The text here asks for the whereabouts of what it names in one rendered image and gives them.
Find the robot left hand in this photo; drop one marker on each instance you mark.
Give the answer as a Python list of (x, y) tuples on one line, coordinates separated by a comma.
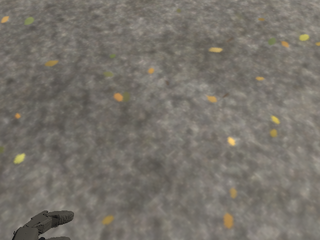
[(41, 223)]

